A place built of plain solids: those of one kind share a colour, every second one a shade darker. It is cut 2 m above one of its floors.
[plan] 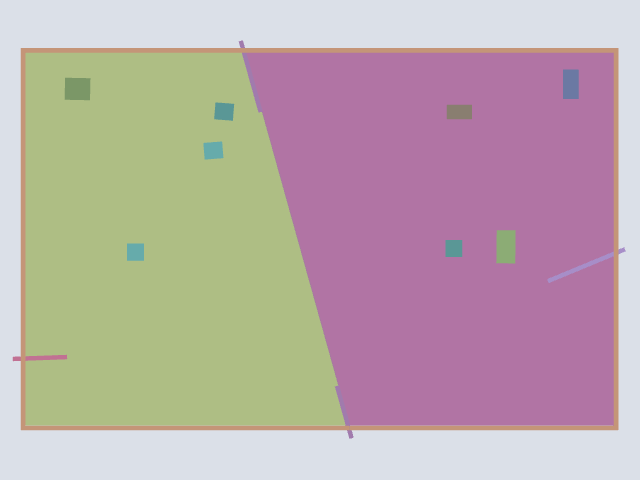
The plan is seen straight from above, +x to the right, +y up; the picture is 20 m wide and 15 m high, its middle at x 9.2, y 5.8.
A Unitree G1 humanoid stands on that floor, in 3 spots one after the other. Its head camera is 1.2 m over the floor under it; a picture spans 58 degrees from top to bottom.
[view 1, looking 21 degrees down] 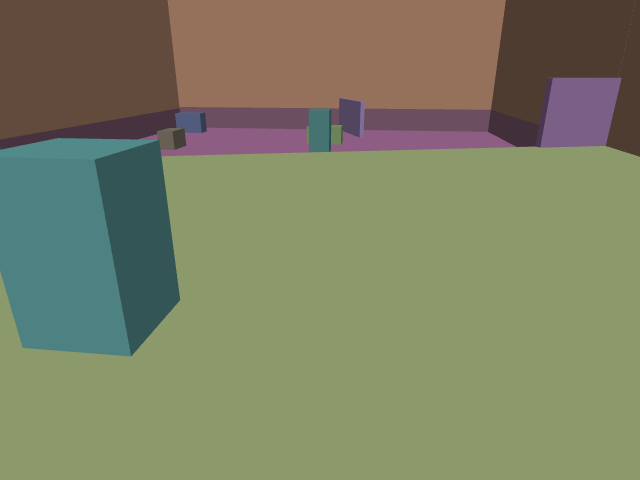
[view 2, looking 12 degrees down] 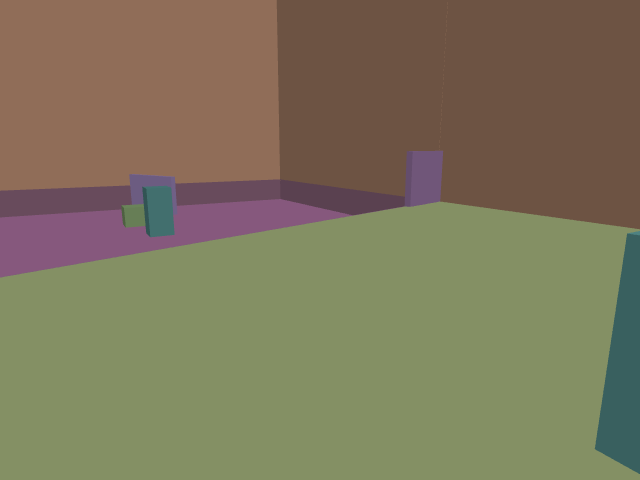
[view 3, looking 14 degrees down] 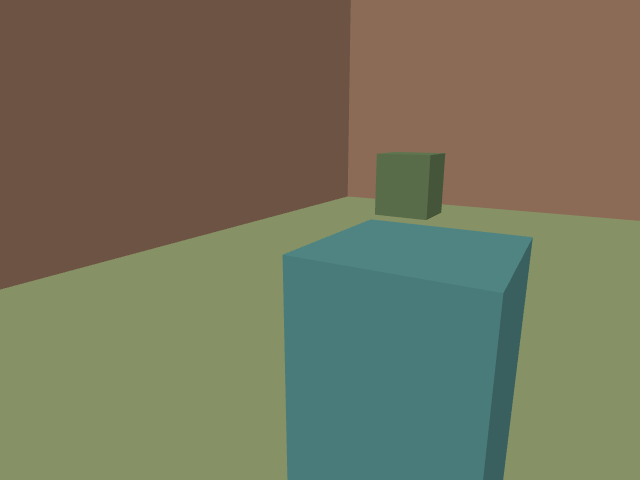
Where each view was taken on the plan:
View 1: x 1.64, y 4.10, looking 7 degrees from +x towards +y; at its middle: deck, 3.35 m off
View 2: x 2.95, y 7.45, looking -31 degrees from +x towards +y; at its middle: deck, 5.77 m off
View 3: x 3.80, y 4.29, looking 121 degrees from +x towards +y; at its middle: chairs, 1.26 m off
